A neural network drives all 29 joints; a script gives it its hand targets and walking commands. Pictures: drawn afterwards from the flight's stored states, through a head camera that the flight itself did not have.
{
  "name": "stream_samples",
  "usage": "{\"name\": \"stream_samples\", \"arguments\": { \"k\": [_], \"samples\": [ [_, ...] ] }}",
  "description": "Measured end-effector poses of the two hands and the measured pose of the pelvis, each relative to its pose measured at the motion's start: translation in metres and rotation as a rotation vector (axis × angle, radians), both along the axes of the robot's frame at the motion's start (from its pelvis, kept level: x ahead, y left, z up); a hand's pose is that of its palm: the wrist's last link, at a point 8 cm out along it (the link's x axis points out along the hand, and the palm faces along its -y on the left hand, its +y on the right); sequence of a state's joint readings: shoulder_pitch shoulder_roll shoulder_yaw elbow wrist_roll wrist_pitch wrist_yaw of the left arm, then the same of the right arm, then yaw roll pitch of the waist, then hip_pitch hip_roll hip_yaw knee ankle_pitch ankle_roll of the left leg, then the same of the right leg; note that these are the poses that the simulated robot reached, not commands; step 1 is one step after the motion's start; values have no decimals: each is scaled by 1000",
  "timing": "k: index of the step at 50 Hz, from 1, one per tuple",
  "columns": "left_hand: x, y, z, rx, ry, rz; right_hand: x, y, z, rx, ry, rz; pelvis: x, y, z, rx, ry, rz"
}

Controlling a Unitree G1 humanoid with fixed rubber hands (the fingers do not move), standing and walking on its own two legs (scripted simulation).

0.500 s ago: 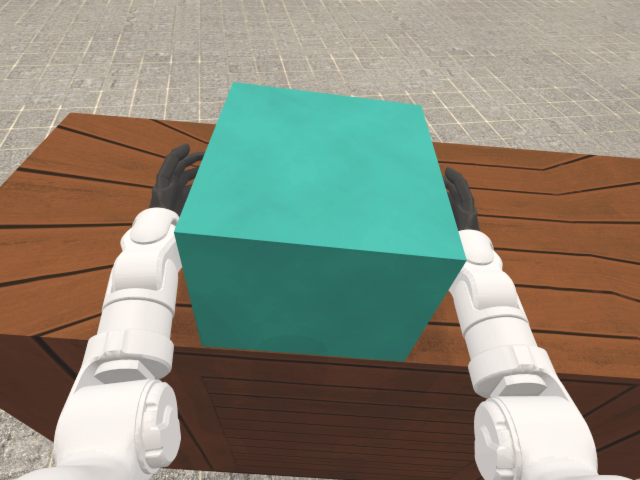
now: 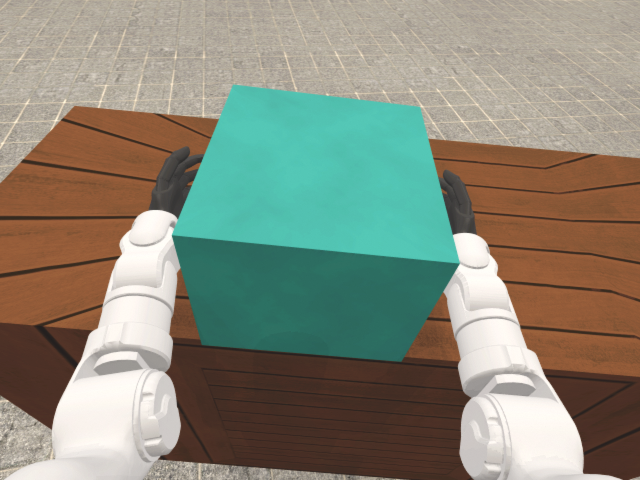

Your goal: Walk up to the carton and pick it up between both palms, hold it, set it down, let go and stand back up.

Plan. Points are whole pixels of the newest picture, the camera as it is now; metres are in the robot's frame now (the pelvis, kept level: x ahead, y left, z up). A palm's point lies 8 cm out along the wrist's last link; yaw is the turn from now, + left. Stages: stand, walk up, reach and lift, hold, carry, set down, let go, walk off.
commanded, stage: set down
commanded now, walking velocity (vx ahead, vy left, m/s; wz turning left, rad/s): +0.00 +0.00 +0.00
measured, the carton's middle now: (315, 220) +0.44 -0.01 +0.09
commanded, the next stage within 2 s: none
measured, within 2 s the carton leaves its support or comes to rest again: neither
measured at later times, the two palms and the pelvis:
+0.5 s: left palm (165, 216) +0.41 +0.19 +0.12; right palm (452, 234) +0.39 -0.18 +0.12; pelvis +0.01 +0.00 +0.00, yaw +0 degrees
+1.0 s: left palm (172, 230) +0.41 +0.19 +0.09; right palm (447, 258) +0.38 -0.19 +0.07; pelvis +0.00 +0.00 +0.00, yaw -2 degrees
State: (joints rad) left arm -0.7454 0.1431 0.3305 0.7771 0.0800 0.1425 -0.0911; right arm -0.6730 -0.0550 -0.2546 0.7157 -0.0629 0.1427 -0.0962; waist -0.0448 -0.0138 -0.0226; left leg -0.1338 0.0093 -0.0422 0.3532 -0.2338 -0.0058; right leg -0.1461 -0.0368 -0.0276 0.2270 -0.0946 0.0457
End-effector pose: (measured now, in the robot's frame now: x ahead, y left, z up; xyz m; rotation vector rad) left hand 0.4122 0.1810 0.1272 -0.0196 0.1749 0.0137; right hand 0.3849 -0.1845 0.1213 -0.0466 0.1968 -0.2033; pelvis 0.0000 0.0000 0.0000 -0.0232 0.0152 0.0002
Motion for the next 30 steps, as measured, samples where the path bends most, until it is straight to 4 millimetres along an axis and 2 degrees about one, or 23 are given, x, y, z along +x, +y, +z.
{"name": "stream_samples", "arguments": {
  "k": [12,30],
  "samples": [
    [-1,6,-10,-4,2,-7,0,5,-2,-11,-25,3,3,0,0,-2,-13,5],
    [-1,7,-9,23,2,-18,0,5,-6,-21,-84,7,7,1,0,-2,-48,5]
  ]
}}
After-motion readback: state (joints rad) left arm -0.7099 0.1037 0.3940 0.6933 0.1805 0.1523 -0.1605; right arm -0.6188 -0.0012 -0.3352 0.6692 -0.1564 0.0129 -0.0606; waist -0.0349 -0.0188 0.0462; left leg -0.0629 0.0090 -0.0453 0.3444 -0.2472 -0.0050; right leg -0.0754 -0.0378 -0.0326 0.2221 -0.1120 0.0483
